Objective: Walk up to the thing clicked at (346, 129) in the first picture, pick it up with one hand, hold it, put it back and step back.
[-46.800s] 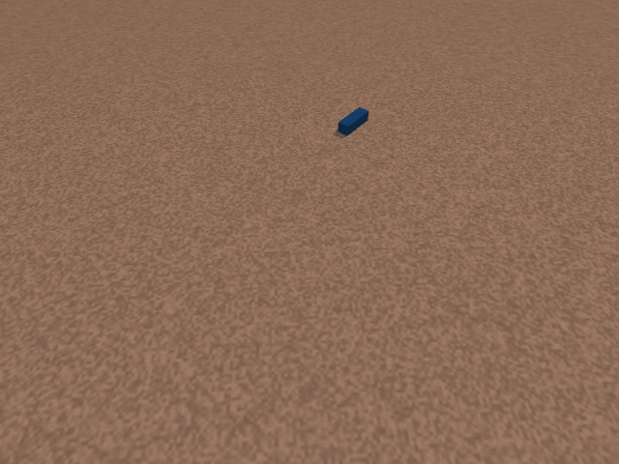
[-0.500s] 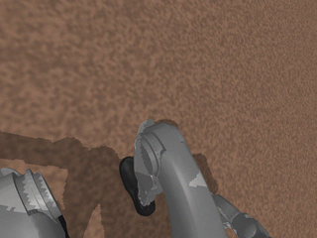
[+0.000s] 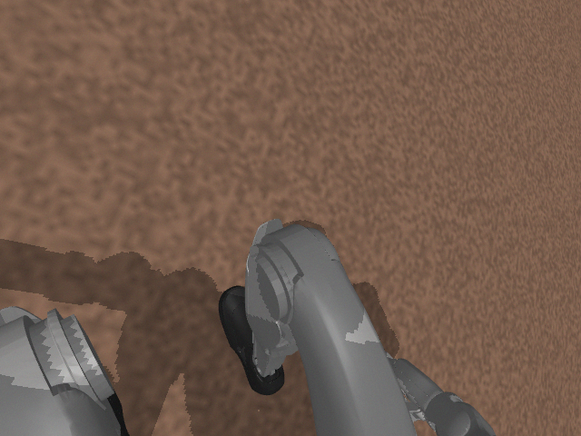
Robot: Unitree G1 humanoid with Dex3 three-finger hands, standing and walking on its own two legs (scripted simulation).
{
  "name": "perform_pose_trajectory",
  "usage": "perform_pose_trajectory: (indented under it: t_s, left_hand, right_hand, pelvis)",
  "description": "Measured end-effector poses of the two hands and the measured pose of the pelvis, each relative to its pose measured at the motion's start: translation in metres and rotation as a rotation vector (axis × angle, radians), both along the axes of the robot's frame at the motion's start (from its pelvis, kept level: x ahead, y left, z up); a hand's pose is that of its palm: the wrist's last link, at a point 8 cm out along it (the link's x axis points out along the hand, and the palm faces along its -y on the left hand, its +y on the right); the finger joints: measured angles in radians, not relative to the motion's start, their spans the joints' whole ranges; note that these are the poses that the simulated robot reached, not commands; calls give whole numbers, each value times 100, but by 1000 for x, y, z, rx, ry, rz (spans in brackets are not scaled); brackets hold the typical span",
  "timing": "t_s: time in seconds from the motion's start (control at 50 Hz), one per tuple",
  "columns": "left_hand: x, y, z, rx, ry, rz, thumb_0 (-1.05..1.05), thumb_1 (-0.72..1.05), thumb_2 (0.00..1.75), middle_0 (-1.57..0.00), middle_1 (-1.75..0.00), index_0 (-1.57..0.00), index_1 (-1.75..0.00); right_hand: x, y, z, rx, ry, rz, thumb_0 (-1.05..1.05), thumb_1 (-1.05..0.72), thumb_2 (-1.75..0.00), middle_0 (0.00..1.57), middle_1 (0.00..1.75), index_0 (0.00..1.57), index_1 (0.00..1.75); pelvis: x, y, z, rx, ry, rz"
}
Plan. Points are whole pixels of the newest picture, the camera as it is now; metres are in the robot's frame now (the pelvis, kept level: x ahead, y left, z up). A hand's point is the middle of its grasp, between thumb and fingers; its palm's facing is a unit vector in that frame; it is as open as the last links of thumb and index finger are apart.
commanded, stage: close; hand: left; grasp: from above
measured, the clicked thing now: out of the picture +0.45 +0.40 -0.27
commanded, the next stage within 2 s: settle in 1.24 s
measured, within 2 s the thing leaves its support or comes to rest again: leaves its support in 1.68 s
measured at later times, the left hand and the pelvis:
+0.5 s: hand out of the picture +0.43 +0.38 -0.25, palm faces -0.45 -0.16 -0.88, open 12.1 cm; pelvis +0.00 +0.00 +0.00, yaw +0 degrees
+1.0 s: hand out of the picture +0.43 +0.38 -0.25, palm faces -0.45 -0.17 -0.88, open 10.1 cm; pelvis +0.00 +0.00 +0.00, yaw +0 degrees
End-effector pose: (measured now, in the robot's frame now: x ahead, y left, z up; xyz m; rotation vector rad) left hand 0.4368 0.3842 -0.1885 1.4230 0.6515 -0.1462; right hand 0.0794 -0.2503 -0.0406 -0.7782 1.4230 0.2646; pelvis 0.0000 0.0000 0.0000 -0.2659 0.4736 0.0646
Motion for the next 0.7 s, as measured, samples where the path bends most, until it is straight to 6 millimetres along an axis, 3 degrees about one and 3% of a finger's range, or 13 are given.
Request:
perform_pose_trajectory:
  t_s: [0.7]
  left_hand:
    - [5,-3,-1,2,-20,-8,1,-9,75,-32,-93,-37,-89]
  right_hand:
    - [-4,1,-1,5,11,7,0,-89,-90,21,30,20,30]
  pelvis:
    - [-1,-1,0,0,-5,-4]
